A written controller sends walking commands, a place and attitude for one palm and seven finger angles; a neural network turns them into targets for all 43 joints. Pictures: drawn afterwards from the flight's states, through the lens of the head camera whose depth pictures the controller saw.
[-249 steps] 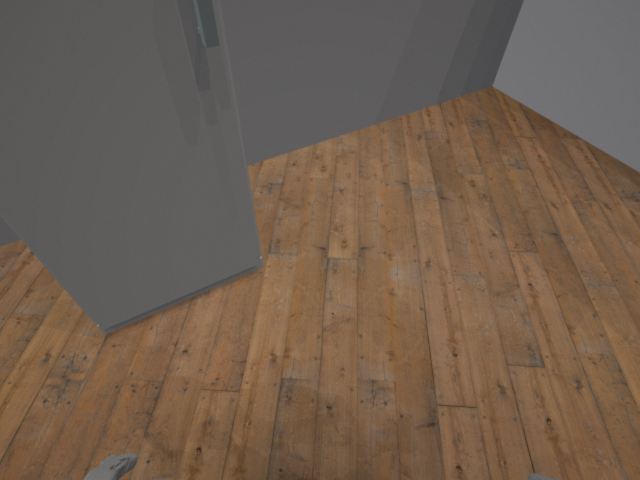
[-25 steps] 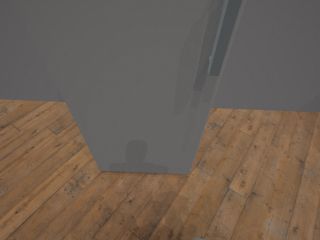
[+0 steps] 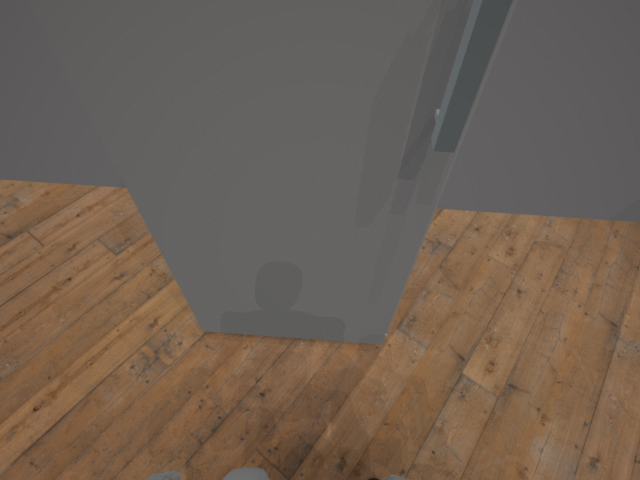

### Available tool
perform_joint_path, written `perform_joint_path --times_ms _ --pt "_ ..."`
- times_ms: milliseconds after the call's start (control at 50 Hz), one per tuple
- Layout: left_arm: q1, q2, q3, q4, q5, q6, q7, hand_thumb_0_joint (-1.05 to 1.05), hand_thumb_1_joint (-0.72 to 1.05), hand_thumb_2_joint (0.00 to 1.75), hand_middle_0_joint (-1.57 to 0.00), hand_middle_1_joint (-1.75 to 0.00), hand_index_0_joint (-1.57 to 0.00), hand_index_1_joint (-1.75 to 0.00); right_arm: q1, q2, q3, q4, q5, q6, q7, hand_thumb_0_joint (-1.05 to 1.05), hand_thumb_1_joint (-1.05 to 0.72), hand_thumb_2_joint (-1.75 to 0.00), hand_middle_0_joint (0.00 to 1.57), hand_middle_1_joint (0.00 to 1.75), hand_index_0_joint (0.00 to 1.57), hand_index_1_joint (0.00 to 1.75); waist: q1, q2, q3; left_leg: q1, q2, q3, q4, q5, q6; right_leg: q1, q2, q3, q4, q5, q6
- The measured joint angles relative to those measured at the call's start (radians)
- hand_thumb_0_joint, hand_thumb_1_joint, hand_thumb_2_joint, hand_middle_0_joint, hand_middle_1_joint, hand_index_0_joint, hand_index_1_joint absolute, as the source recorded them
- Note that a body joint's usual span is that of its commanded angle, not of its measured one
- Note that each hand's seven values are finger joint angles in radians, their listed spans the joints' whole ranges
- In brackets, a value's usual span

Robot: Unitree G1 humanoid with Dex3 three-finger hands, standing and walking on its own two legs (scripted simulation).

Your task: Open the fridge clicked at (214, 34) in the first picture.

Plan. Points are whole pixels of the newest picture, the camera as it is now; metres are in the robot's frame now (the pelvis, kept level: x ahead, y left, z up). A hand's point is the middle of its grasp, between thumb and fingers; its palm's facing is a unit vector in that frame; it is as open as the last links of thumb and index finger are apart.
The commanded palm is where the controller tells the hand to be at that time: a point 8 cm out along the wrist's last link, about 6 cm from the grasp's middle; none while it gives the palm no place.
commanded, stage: come to a stop and stand still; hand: right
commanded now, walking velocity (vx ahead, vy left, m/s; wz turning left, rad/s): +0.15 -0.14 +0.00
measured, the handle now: (474, 27) +0.52 -0.13 +0.28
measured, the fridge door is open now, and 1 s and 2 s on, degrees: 0 0 0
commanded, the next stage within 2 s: look again from close up in 1.00 s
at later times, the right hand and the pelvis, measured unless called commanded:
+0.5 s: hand out of the picture -0.03 -0.19 -0.18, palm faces +0.12 +0.97 -0.19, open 7.3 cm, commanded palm none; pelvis -0.01 -0.01 +0.00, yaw -2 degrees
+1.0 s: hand out of the picture +0.00 -0.20 -0.17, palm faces +0.03 +0.98 -0.20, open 7.3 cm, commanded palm none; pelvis -0.01 -0.03 +0.01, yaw -1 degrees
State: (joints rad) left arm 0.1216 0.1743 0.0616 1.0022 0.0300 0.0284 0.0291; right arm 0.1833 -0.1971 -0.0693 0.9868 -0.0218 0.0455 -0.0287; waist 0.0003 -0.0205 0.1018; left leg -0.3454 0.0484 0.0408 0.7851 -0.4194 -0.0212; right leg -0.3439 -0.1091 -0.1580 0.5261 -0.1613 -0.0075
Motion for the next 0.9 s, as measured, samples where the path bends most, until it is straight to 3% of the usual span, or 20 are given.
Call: perform_joint_path --times_ms 40,80,120,240,360,420,440,480,540,660,900 --pt "0.027 0.007 0.004 0.008 -0.005 0.012 -0.008 0.00 0.91 0.90 -0.21 -0.30 -0.20 -0.30 0.021 -0.003 0.006 -0.007 -0.005 -0.021 0.000 0.01 -0.91 -0.90 0.20 0.30 0.20 0.30 -0.002 0.009 -0.033 0.072 0.020 -0.002 -0.174 0.055 0.007 -0.028 0.009 -0.003 0.051 -0.029 0.014" --pt "0.044 0.024 0.008 0.021 -0.010 0.031 -0.016 0.00 0.91 0.90 -0.20 -0.30 -0.20 -0.30 0.032 0.019 0.020 0.007 -0.011 -0.028 -0.003 0.00 -0.91 -0.90 0.20 0.30 0.20 0.30 -0.001 -0.020 -0.048 0.070 0.009 0.006 -0.169 0.077 0.010 -0.055 0.018 0.045 0.129 -0.166 0.026" --pt "0.072 0.036 0.009 0.032 -0.008 0.047 -0.026 0.00 0.91 0.90 -0.20 -0.30 -0.19 -0.30 0.054 0.042 0.035 0.016 -0.012 -0.024 0.001 0.00 -0.91 -0.90 0.20 0.30 0.20 0.30 -0.002 -0.034 -0.075 0.082 0.007 0.011 -0.199 0.110 0.014 -0.075 0.043 0.088 0.213 -0.224 0.025" --pt "0.143 0.036 0.002 0.051 -0.003 0.029 -0.042 0.00 0.91 0.90 -0.20 -0.30 -0.19 -0.30 0.090 0.058 0.039 0.038 -0.007 -0.035 0.002 0.01 -0.93 -0.90 0.21 0.30 0.20 0.30 -0.002 -0.010 -0.101 0.120 0.012 0.012 -0.339 0.197 0.019 -0.064 0.073 0.109 0.359 -0.155 0.041" --pt "0.177 0.038 -0.008 0.070 -0.008 0.029 -0.033 0.00 0.91 0.90 -0.20 -0.30 -0.19 -0.30 0.089 0.054 0.032 0.040 -0.011 -0.052 0.001 0.01 -0.92 -0.90 0.21 0.30 0.20 0.30 -0.027 0.002 -0.074 0.113 0.028 0.038 -0.354 0.208 0.006 0.030 0.075 0.097 0.204 -0.235 0.051" --pt "0.169 0.035 -0.018 0.067 -0.014 0.010 -0.024 0.01 0.91 0.90 -0.20 -0.30 -0.19 -0.30 0.093 0.048 0.030 0.058 -0.004 -0.048 -0.002 0.01 -0.92 -0.90 0.21 0.30 0.20 0.30 -0.032 0.009 -0.062 0.093 0.034 0.043 -0.316 0.193 -0.014 0.117 0.075 0.091 0.000 -0.150 0.043" --pt "0.166 0.032 -0.020 0.067 -0.015 -0.001 -0.021 0.01 0.91 0.90 -0.20 -0.30 -0.19 -0.30 0.094 0.046 0.030 0.067 0.000 -0.042 -0.002 0.01 -0.92 -0.90 0.21 0.30 0.20 0.30 -0.030 0.010 -0.061 0.083 0.035 0.045 -0.290 0.180 -0.022 0.138 0.075 0.091 -0.043 -0.126 0.023" --pt "0.153 0.010 -0.028 0.071 -0.013 -0.011 -0.014 0.00 0.91 0.90 -0.20 -0.30 -0.19 -0.30 0.093 0.032 0.028 0.091 0.006 -0.027 -0.004 0.01 -0.91 -0.90 0.21 0.30 0.20 0.30 -0.032 0.042 -0.056 0.083 0.053 0.031 -0.265 0.156 -0.022 0.144 0.094 0.078 -0.030 -0.137 -0.006" --pt "0.138 -0.020 -0.043 0.075 -0.012 -0.019 -0.007 0.00 0.91 0.90 -0.20 -0.30 -0.19 -0.30 0.100 0.021 0.034 0.121 0.003 -0.017 -0.005 0.01 -0.91 -0.90 0.20 0.30 0.20 0.30 -0.035 0.064 -0.068 0.105 0.060 0.013 -0.287 0.172 -0.017 0.169 0.105 0.060 -0.039 -0.148 -0.020" --pt "0.114 -0.015 -0.046 0.090 -0.017 -0.031 0.009 0.01 0.95 0.90 -0.20 -0.30 -0.20 -0.30 0.091 0.035 0.054 0.158 0.004 -0.029 -0.003 0.01 -0.91 -0.90 0.20 0.30 0.20 0.30 -0.028 0.049 -0.076 0.153 0.066 -0.003 -0.339 0.196 -0.061 0.211 0.112 0.041 -0.062 -0.148 -0.032" --pt "0.145 -0.027 -0.057 0.123 -0.018 -0.043 0.006 0.01 0.93 0.90 -0.20 -0.30 -0.20 -0.30 0.057 0.041 0.064 0.166 0.006 -0.036 -0.010 0.01 -0.92 -0.90 0.20 0.30 0.20 0.30 -0.007 0.040 -0.060 0.171 0.073 -0.012 -0.367 0.210 -0.068 0.244 0.123 0.031 -0.113 -0.125 -0.035"
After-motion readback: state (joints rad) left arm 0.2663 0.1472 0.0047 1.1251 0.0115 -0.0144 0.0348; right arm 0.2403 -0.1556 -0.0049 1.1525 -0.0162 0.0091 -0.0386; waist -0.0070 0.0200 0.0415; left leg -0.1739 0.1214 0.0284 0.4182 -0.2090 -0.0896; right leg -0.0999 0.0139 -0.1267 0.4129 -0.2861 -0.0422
